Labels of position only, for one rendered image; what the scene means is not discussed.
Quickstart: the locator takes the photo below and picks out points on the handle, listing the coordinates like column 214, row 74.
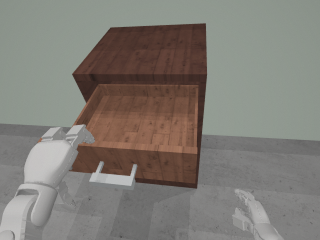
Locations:
column 124, row 182

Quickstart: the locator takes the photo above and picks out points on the robot right forearm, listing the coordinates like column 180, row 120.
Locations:
column 265, row 231

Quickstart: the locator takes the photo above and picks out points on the cabinet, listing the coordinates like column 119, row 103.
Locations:
column 150, row 55

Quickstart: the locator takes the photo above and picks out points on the robot left forearm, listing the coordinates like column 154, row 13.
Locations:
column 26, row 215

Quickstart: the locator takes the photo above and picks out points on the left robot hand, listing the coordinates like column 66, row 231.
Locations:
column 51, row 159

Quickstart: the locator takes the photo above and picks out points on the right robot hand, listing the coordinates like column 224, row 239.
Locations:
column 245, row 219

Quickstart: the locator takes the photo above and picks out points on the drawer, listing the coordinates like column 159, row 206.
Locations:
column 151, row 125

